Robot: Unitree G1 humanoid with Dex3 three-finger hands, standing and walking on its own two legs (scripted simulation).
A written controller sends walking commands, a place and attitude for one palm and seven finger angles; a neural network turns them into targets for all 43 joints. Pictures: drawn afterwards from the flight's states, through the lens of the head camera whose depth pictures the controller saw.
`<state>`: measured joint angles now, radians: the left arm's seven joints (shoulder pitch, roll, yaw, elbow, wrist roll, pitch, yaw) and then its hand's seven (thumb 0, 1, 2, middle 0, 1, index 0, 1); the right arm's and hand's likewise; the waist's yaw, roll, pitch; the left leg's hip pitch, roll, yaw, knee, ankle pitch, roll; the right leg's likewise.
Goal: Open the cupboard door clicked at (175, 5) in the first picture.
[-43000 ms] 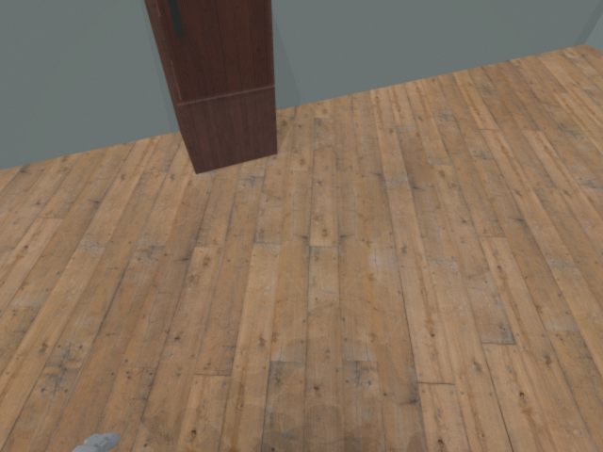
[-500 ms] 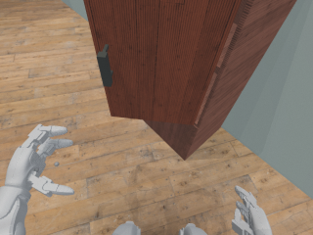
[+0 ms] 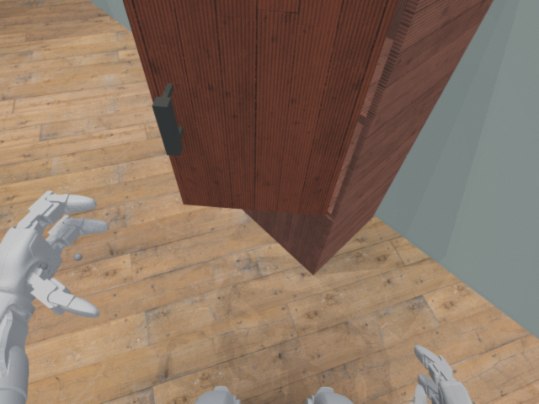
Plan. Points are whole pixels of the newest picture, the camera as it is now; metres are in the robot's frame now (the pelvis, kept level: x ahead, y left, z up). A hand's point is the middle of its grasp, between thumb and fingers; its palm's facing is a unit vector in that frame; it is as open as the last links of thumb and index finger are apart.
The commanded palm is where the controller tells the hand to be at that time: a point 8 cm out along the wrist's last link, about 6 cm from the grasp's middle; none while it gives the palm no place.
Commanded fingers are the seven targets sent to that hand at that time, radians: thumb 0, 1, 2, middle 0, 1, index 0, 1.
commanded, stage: raise the hand with hooked fingers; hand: left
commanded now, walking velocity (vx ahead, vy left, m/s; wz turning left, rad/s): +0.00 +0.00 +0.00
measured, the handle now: (171, 120) +0.60 +0.22 +0.04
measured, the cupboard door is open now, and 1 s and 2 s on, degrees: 42 42 42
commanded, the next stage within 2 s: move the hooked fingers beside the handle in 0.34 s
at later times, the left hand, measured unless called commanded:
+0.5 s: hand (90, 261) +0.29 +0.26 +0.06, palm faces +0.00 -1.00 -0.04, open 14.0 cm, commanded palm +0.27 +0.31 +0.06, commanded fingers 0.00 -0.50 0.30 -0.30 -1.20 -0.30 -1.20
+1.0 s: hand (104, 208) +0.37 +0.27 +0.06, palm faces -0.01 -1.00 -0.02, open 14.0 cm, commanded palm +0.35 +0.32 +0.06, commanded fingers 0.00 -0.50 0.30 -0.30 -1.20 -0.30 -1.20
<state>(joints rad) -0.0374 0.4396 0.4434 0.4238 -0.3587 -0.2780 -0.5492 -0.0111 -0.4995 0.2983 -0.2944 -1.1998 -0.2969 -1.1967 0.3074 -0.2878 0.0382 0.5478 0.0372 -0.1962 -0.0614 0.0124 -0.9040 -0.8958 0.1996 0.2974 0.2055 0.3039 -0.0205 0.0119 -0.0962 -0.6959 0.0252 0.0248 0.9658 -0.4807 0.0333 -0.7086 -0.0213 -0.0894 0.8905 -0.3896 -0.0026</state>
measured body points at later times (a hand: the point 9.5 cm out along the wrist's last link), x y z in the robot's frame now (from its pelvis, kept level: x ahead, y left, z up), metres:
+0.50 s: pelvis +0.00 -0.01 +0.00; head +0.06 -0.01 +0.45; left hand +0.28 +0.31 +0.06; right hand +0.15 -0.26 -0.08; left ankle +0.00 +0.09 -0.69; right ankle +0.03 -0.12 -0.69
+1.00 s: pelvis +0.00 -0.01 -0.01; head +0.08 +0.01 +0.43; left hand +0.37 +0.32 +0.06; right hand +0.09 -0.28 -0.10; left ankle +0.00 +0.09 -0.69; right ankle +0.03 -0.12 -0.69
